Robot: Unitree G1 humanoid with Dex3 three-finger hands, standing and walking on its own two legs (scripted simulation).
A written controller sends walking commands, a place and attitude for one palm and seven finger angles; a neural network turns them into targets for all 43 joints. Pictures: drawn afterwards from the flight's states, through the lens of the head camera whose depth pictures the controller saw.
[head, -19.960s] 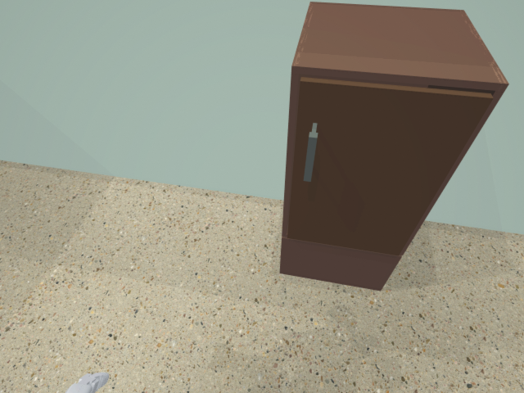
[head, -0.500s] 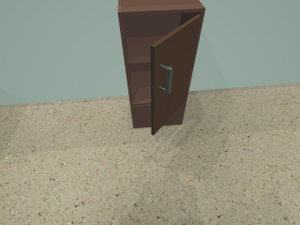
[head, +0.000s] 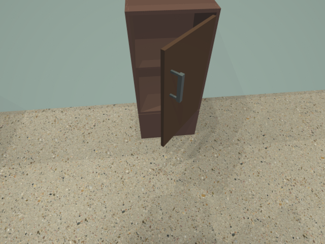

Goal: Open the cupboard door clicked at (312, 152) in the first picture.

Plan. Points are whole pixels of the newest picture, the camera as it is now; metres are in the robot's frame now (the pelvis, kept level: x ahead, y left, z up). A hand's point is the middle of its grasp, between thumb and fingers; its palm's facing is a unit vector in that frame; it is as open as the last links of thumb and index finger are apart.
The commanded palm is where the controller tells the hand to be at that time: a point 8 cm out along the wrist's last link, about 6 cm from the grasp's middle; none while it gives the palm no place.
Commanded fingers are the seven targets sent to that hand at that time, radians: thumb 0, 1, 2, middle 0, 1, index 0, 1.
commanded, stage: look to check the result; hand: left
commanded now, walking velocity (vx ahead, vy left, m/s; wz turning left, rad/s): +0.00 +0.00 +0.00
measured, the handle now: (176, 86) +0.70 -0.02 -0.04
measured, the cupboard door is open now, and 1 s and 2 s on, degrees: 46 46 46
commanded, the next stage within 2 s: walk to a spot facing it in 0.36 s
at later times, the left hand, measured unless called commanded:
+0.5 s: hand out of the picture +0.03 +0.18 -0.17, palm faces +0.01 -0.97 -0.24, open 7.4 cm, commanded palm none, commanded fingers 0.00 0.90 0.90 -0.20 -0.30 -0.20 -0.30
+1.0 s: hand out of the picture +0.08 +0.15 -0.17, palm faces -0.14 -0.95 -0.29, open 7.4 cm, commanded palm none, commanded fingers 0.00 0.90 0.90 -0.20 -0.30 -0.20 -0.30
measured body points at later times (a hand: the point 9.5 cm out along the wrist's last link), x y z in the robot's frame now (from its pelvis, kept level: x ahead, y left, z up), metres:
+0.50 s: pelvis +0.01 -0.01 +0.00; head +0.03 -0.01 +0.45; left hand +0.03 +0.23 -0.15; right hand +0.03 -0.25 -0.16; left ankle +0.03 +0.09 -0.74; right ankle -0.01 -0.12 -0.74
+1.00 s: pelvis +0.00 -0.04 -0.01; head +0.05 -0.08 +0.43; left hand +0.09 +0.20 -0.15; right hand +0.01 -0.30 -0.18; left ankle +0.00 +0.10 -0.68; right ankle -0.02 -0.11 -0.74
